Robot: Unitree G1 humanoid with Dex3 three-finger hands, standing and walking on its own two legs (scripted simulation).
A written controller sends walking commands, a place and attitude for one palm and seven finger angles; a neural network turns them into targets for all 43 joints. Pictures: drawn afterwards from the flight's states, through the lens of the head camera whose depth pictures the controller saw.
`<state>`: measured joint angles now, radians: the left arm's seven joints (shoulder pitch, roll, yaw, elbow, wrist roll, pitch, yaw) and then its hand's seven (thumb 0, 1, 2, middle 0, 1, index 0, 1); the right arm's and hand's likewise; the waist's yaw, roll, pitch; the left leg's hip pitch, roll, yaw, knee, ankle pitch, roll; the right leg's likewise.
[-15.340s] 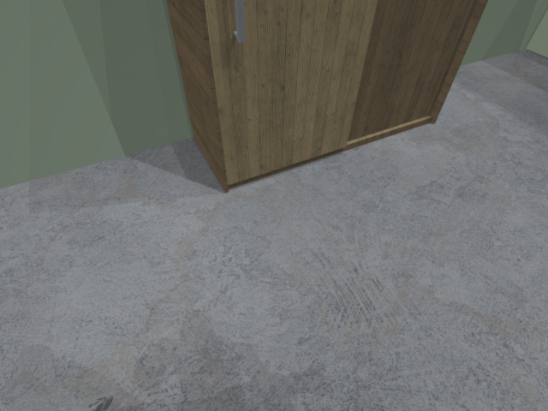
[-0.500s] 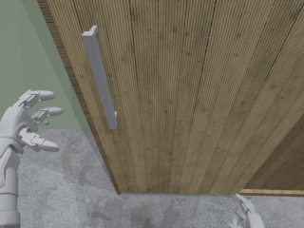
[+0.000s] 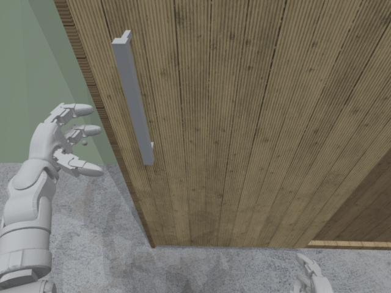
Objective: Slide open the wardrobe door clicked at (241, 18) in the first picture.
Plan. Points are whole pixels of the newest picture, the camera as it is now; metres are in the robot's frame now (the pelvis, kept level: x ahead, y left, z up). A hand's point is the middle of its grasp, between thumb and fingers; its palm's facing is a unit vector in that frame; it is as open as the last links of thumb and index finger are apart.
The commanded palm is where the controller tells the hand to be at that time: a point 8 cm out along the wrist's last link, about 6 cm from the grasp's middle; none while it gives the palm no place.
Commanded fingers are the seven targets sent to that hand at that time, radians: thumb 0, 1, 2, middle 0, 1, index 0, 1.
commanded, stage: move the hooked fingers beside the handle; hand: left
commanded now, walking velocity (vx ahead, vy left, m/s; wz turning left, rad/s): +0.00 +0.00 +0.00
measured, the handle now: (140, 108) +0.46 +0.15 +0.16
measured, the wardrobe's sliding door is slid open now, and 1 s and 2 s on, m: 0.00 0.00 0.00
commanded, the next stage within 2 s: feel for the door with the fingertips in 1.42 s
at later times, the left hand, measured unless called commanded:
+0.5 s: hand (102, 130) +0.39 +0.21 +0.16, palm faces +0.04 -1.00 -0.02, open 14.0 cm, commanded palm +0.36 +0.27 +0.15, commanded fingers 0.00 -0.50 0.30 -0.30 -1.20 -0.30 -1.20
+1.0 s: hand (110, 124) +0.41 +0.21 +0.15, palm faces +0.03 -1.00 -0.02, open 13.8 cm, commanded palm +0.38 +0.26 +0.15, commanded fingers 0.00 -0.50 0.30 -0.30 -1.20 -0.30 -1.20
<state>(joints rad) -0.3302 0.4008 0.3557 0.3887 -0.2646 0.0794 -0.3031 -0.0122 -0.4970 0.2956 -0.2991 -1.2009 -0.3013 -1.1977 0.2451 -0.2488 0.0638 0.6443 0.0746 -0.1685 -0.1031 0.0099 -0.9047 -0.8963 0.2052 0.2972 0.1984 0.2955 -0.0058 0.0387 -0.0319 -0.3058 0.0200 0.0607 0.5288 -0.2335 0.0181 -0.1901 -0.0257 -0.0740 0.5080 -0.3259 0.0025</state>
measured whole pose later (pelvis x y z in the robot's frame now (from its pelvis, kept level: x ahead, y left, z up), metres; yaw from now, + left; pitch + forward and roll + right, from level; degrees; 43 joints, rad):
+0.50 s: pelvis +0.00 -0.02 +0.00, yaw +0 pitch +2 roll +0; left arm -0.48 0.42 0.34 0.59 -0.24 -0.01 -0.30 -0.01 -0.50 0.30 -0.30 -1.20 -0.30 -1.20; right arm 0.28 -0.28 0.04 0.67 0.07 -0.12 -0.10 0.01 -0.91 -0.90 0.20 0.30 0.20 0.30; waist -0.03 0.04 -0.03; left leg -0.34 0.04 0.05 0.55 -0.24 0.00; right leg -0.23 -0.01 -0.08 0.53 -0.34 -0.02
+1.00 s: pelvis +0.01 -0.02 +0.00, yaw -1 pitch +3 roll +0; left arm -0.55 0.44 0.35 0.71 -0.22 -0.05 -0.31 -0.01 -0.50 0.30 -0.32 -1.22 -0.32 -1.22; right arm 0.31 -0.28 0.03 0.67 0.08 -0.07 -0.09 0.01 -0.91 -0.90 0.20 0.30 0.20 0.30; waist -0.04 0.04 -0.04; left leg -0.36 0.05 0.06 0.56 -0.26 0.00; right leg -0.25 0.00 -0.07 0.54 -0.35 -0.02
